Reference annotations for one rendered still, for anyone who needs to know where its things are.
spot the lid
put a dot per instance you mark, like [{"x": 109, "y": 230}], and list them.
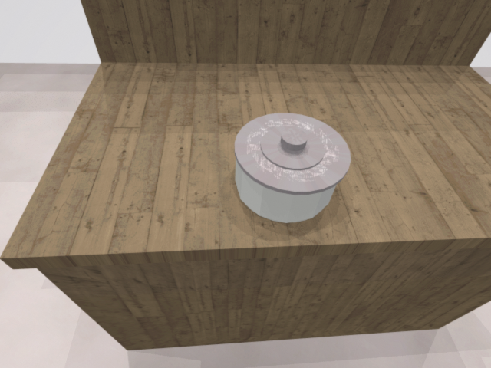
[{"x": 321, "y": 165}]

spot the knob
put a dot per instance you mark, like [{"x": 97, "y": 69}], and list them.
[{"x": 294, "y": 139}]

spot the pot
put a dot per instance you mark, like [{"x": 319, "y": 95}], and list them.
[{"x": 277, "y": 206}]

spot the table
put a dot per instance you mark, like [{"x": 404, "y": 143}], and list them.
[{"x": 138, "y": 219}]

